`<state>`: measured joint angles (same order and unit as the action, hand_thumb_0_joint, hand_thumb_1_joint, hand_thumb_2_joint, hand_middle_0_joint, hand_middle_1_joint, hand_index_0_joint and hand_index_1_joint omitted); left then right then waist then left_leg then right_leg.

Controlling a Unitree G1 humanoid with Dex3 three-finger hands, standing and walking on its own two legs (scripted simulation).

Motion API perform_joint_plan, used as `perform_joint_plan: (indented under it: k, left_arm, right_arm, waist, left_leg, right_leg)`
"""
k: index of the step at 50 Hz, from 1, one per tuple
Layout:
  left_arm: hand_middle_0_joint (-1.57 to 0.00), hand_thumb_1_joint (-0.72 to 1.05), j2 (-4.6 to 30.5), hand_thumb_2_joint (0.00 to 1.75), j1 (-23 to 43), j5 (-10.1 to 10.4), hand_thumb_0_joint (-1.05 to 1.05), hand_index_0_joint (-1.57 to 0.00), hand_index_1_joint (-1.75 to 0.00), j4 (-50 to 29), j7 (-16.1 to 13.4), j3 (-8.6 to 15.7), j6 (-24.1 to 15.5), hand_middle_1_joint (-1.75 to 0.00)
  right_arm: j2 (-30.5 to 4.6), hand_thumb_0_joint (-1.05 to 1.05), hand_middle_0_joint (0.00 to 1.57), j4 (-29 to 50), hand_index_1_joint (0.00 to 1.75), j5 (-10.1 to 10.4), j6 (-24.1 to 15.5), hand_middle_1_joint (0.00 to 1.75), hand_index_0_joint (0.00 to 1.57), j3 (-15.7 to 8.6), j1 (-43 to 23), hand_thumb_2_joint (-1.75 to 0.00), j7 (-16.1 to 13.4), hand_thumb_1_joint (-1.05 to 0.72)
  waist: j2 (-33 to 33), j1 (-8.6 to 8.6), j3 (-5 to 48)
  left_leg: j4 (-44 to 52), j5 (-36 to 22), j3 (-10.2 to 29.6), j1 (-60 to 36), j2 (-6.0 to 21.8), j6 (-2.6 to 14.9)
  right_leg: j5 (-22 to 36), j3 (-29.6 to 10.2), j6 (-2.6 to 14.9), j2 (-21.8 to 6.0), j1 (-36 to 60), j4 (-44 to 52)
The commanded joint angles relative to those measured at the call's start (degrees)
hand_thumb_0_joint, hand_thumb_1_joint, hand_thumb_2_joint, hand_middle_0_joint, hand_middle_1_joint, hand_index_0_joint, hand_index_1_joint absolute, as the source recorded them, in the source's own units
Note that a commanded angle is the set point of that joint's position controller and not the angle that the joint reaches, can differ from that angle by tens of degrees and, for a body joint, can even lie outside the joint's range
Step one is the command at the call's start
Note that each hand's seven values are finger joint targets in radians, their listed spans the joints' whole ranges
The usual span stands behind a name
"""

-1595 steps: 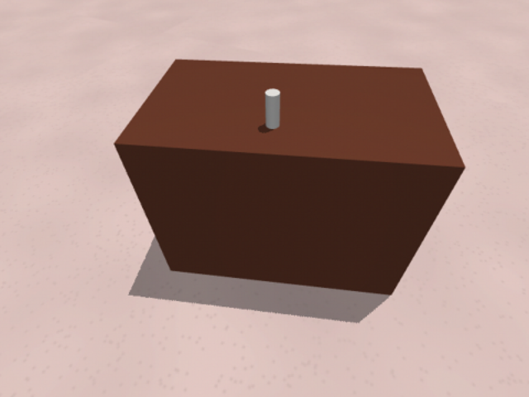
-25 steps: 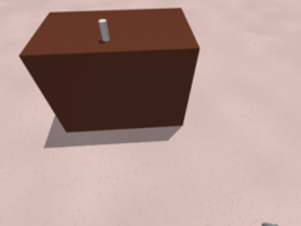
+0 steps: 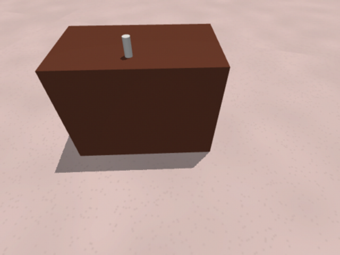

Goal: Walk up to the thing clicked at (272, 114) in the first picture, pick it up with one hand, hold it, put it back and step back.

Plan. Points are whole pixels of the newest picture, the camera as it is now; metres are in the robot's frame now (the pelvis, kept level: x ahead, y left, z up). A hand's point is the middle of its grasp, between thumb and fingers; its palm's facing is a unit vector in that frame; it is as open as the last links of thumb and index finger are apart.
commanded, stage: step back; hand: left
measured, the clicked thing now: (127, 46) +1.09 +0.24 -0.02
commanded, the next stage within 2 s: stand in 0.38 s
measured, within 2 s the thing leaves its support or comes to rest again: neither
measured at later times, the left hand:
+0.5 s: hand out of the picture +0.11 +0.25 -0.15, palm faces +0.01 -0.94 -0.34, open 7.4 cm
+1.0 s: hand out of the picture +0.07 +0.24 -0.14, palm faces -0.03 -0.94 -0.33, open 7.4 cm
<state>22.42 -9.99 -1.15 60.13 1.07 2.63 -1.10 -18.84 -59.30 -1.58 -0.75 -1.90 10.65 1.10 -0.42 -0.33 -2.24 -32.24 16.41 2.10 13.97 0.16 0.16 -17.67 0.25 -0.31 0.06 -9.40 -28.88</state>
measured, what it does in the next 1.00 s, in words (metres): stands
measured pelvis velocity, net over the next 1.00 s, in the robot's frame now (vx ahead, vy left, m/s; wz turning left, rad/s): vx -0.01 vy -0.01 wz -0.01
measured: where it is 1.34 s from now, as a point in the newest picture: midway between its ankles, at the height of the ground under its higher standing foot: outside the picture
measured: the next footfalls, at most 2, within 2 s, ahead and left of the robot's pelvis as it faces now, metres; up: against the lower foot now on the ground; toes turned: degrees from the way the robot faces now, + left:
none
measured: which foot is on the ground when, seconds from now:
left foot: down 0.00-1.00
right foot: down 0.00-1.00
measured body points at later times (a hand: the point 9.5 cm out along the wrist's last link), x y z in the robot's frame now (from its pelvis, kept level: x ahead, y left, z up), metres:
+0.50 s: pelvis +0.02 -0.01 +0.01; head +0.04 +0.00 +0.45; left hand +0.11 +0.30 -0.12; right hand +0.14 -0.30 -0.12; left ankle +0.01 +0.12 -0.73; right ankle -0.02 -0.13 -0.73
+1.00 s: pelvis -0.01 -0.01 +0.01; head +0.00 -0.01 +0.46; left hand +0.07 +0.29 -0.12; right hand +0.05 -0.31 -0.12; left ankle +0.01 +0.12 -0.73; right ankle -0.02 -0.13 -0.73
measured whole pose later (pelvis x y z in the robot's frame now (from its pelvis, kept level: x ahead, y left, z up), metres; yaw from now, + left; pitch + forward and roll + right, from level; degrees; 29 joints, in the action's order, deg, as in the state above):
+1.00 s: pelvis -0.01 -0.01 +0.01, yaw -1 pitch -3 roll +0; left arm 20.3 -6.0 -0.3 65.4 0.7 0.4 -0.9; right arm -19.8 -66.0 -0.7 -0.6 -0.8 6.6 0.7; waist -0.3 0.7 -3.3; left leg -18.2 8.3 1.5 7.3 0.4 -0.8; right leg -10.7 -0.3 -0.2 0.1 -4.3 -17.7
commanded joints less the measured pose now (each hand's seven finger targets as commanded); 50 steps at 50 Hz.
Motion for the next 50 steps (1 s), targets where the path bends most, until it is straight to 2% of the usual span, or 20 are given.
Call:
perform_joint_plan:
  k: [1,5,8,12,14,16,18,19,20,22,24,26,30,33,37,41,42,44,47,50]
  left_arm:
    - [-0.20,0.90,12.49,0.90,4.94,-0.04,0.00,-0.20,-0.30,-4.07,-1.31,2.39,-1.68,-0.30]
    - [-0.20,0.90,11.20,0.90,4.94,0.58,0.00,-0.20,-0.30,-3.31,-1.64,2.17,-1.51,-0.30]
    - [-0.20,0.90,11.06,0.90,6.14,0.62,0.00,-0.20,-0.30,-3.54,-1.88,2.06,-1.21,-0.30]
    - [-0.20,0.90,10.31,0.90,7.17,0.58,0.00,-0.20,-0.30,-3.82,-2.00,1.86,-0.77,-0.30]
    - [-0.20,0.90,10.10,0.90,7.41,0.44,0.00,-0.20,-0.30,-3.58,-1.99,1.71,-0.84,-0.30]
    - [-0.20,0.90,10.77,0.90,6.84,0.32,0.00,-0.20,-0.30,-2.81,-1.98,1.81,-0.95,-0.30]
    - [-0.20,0.90,12.62,0.90,5.37,0.10,0.00,-0.20,-0.30,-2.14,-2.05,2.39,-1.05,-0.30]
    - [-0.20,0.90,10.31,0.90,6.85,0.74,0.00,-0.20,-0.30,-1.63,-1.89,0.93,-1.04,-0.30]
    - [-0.20,0.90,10.43,0.90,7.74,0.94,0.00,-0.20,-0.30,-1.92,-1.92,0.93,-1.07,-0.30]
    - [-0.20,0.90,9.98,0.90,8.15,1.14,0.00,-0.20,-0.30,-1.95,-2.19,0.64,-1.10,-0.30]
    - [-0.20,0.90,9.80,0.90,8.12,1.12,0.00,-0.20,-0.30,-1.35,-2.27,0.44,-0.94,-0.30]
    - [-0.20,0.90,9.81,0.90,8.60,1.05,0.00,-0.20,-0.30,-1.06,-2.14,0.39,-0.94,-0.30]
    - [-0.20,0.90,9.76,0.90,8.07,0.88,0.00,-0.20,-0.30,0.00,-2.06,0.19,-1.14,-0.30]
    - [-0.20,0.90,9.53,0.90,8.53,0.87,0.00,-0.20,-0.30,0.38,-1.99,0.06,-1.11,-0.30]
    - [-0.20,0.90,9.66,0.90,8.50,0.69,0.00,-0.20,-0.30,1.05,-1.70,-0.09,-1.06,-0.30]
    - [-0.20,0.90,9.84,0.90,7.92,0.40,0.00,-0.20,-0.30,1.38,-1.61,-0.13,-1.08,-0.30]
    - [-0.20,0.90,10.03,0.90,8.38,0.48,0.00,-0.20,-0.30,1.36,-1.53,-0.04,-1.09,-0.30]
    - [-0.20,0.90,10.03,0.90,7.73,0.67,0.00,-0.20,-0.30,1.36,-1.43,-0.04,-1.11,-0.30]
    - [-0.20,0.90,9.88,0.90,6.76,0.81,0.00,-0.20,-0.30,1.67,-1.32,-0.09,-1.26,-0.30]
    - [-0.20,0.90,9.89,0.90,7.08,0.73,0.00,-0.20,-0.30,1.51,-1.33,-0.09,-1.06,-0.30]
  right_arm:
    - [-13.02,0.00,0.20,3.51,0.30,0.31,-2.08,0.30,0.20,-2.85,-4.14,-0.90,-1.11,-0.90]
    - [-12.84,0.00,0.20,2.89,0.30,0.71,-2.45,0.30,0.20,-2.54,-4.21,-0.90,-1.31,-0.90]
    - [-13.16,0.00,0.20,2.62,0.30,0.70,-2.13,0.30,0.20,-2.87,-4.39,-0.90,-1.70,-0.90]
    - [-13.82,0.00,0.20,2.78,0.30,0.79,-1.74,0.30,0.20,-3.36,-5.22,-0.90,-1.99,-0.90]
    - [-13.88,0.00,0.20,3.20,0.30,0.75,-1.57,0.30,0.20,-3.25,-6.87,-0.90,-2.03,-0.90]
    - [-13.31,0.00,0.20,3.48,0.30,0.74,-1.35,0.30,0.20,-3.12,-8.63,-0.90,-2.06,-0.90]
    - [-12.78,0.00,0.20,3.89,0.30,0.64,-1.17,0.30,0.20,-3.11,-9.99,-0.90,-1.95,-0.90]
    - [-11.82,0.00,0.20,3.56,0.30,1.27,-0.92,0.30,0.20,-2.29,-9.72,-0.90,-2.00,-0.90]
    - [-12.30,0.00,0.20,2.95,0.30,1.57,-0.92,0.30,0.20,-2.21,-8.55,-0.90,-1.94,-0.90]
    - [-12.85,0.00,0.20,1.98,0.30,1.41,-1.14,0.30,0.20,-2.12,-8.55,-0.90,-1.94,-0.90]
    - [-12.58,0.00,0.20,1.78,0.30,1.39,-0.98,0.30,0.20,-1.89,-9.92,-0.90,-1.84,-0.90]
    - [-12.33,0.00,0.20,1.50,0.30,1.57,-0.74,0.30,0.20,-1.48,-9.83,-0.90,-1.81,-0.90]
    - [-12.00,0.00,0.20,0.54,0.30,1.49,-0.77,0.30,0.20,-1.10,-11.15,-0.90,-1.69,-0.90]
    - [-12.28,0.00,0.20,-0.28,0.30,1.46,-0.78,0.30,0.20,-1.01,-11.08,-0.90,-1.61,-0.90]
    - [-12.34,0.00,0.20,-1.25,0.30,1.28,-0.77,0.30,0.20,-0.73,-10.93,-0.90,-1.33,-0.90]
    - [-12.42,0.00,0.20,-1.95,0.30,1.06,-0.84,0.30,0.20,-0.84,-10.11,-0.90,-1.03,-0.90]
    - [-12.50,0.00,0.20,-2.19,0.30,1.01,-0.88,0.30,0.20,-0.80,-9.17,-0.90,-0.99,-0.90]
    - [-12.69,0.00,0.20,-2.25,0.30,0.98,-1.08,0.30,0.20,-0.92,-9.14,-0.90,-1.04,-0.90]
    - [-12.84,0.00,0.20,-2.75,0.30,1.08,-1.42,0.30,0.20,-0.75,-8.54,-0.90,-1.16,-0.90]
    - [-12.63,0.00,0.20,-2.87,0.30,0.97,-1.43,0.30,0.20,-0.60,-7.88,-0.90,-1.23,-0.90]
  waist:
    - [-1.00,0.17,1.32]
    - [0.15,-0.78,4.91]
    - [1.20,-0.59,7.09]
    - [5.16,-0.45,7.43]
    - [4.97,-0.84,6.34]
    - [3.01,-1.27,5.26]
    - [0.52,-1.66,4.22]
    - [1.17,0.12,3.18]
    - [1.30,0.92,4.66]
    - [0.12,0.58,6.40]
    - [0.14,0.55,6.27]
    - [-0.13,0.86,6.35]
    - [-0.09,0.39,7.05]
    - [0.50,0.52,5.66]
    - [0.44,0.56,2.31]
    - [-0.56,0.49,0.89]
    - [0.21,0.84,1.56]
    - [0.47,0.54,2.93]
    - [1.47,0.28,3.37]
    - [0.85,0.43,1.98]
  left_leg:
    - [5.07,-8.31,4.32,2.01,3.69,2.15]
    - [4.78,-24.90,5.41,-2.41,5.76,3.70]
    - [3.67,-29.91,4.58,-4.27,5.82,3.67]
    - [5.05,-28.64,7.33,-7.42,7.74,5.16]
    - [5.25,-26.98,8.04,-5.97,8.43,5.59]
    - [4.18,-22.79,5.78,-2.26,6.50,4.30]
    - [1.10,-17.72,2.79,1.52,3.75,3.03]
    - [4.27,-24.24,4.01,-3.28,4.46,1.73]
    - [6.02,-27.19,4.60,-7.70,5.43,1.63]
    - [6.82,-32.40,4.34,-9.45,6.06,1.75]
    - [7.94,-31.51,4.06,-10.17,6.16,1.74]
    - [10.31,-26.78,3.80,-10.23,6.14,1.37]
    - [12.02,-25.69,3.37,-11.62,6.44,1.05]
    - [13.75,-21.64,3.47,-10.02,6.41,0.64]
    - [16.24,-11.75,3.90,-8.29,6.10,0.34]
    - [16.72,-7.62,4.24,-7.03,5.92,0.41]
    - [16.93,-7.04,4.27,-7.05,6.01,0.53]
    - [17.00,-10.44,4.41,-7.76,6.34,0.43]
    - [17.05,-12.25,4.69,-7.91,6.63,0.64]
    - [17.37,-11.24,4.70,-7.49,6.65,0.42]
  right_leg:
    - [6.65,-7.97,5.55,-8.24,1.06,6.75]
    - [18.18,-3.13,3.07,-5.74,4.25,2.23]
    - [21.09,-2.52,3.11,-5.91,5.14,0.52]
    - [15.09,-0.36,2.77,-4.18,1.08,-3.04]
    - [13.75,-0.84,2.46,-4.25,1.25,-1.34]
    - [15.44,-2.07,2.93,-5.08,4.34,1.10]
    - [16.99,-4.91,4.23,-7.21,6.83,2.63]
    - [28.37,-8.26,4.49,-9.78,3.42,4.96]
    - [30.42,-6.48,3.51,-8.72,2.67,4.65]
    - [32.05,-4.54,2.18,-7.38,5.75,5.18]
    - [30.85,-4.25,1.58,-7.11,6.36,7.13]
    - [26.18,-4.61,1.46,-7.15,6.96,9.11]
    - [26.29,-4.52,1.28,-7.42,7.96,10.86]
    - [21.68,-4.60,1.31,-7.30,7.73,12.33]
    - [10.45,-5.40,1.14,-6.98,4.23,15.18]
    - [3.67,-5.87,1.13,-6.91,1.89,16.58]
    - [3.66,-6.31,1.31,-7.21,2.27,16.44]
    - [7.37,-6.01,1.46,-7.23,3.12,15.56]
    - [10.58,-6.00,1.41,-7.29,4.10,14.83]
    - [8.86,-5.68,1.41,-6.93,2.70,14.52]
